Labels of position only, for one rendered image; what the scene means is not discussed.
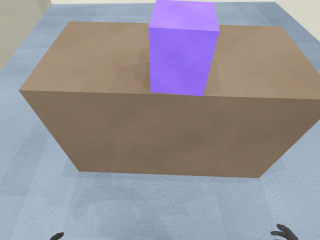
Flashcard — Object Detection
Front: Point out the pedestal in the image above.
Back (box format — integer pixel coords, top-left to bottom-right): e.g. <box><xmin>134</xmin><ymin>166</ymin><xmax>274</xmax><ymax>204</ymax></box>
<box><xmin>19</xmin><ymin>21</ymin><xmax>320</xmax><ymax>178</ymax></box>

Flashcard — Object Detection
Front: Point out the carton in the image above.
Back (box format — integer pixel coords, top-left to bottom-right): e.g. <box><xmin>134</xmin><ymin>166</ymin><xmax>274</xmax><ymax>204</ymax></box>
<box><xmin>148</xmin><ymin>0</ymin><xmax>220</xmax><ymax>96</ymax></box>

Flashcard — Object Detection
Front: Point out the robot right hand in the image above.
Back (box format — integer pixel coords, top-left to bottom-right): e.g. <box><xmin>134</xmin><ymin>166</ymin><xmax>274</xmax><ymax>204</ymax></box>
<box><xmin>270</xmin><ymin>224</ymin><xmax>299</xmax><ymax>240</ymax></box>

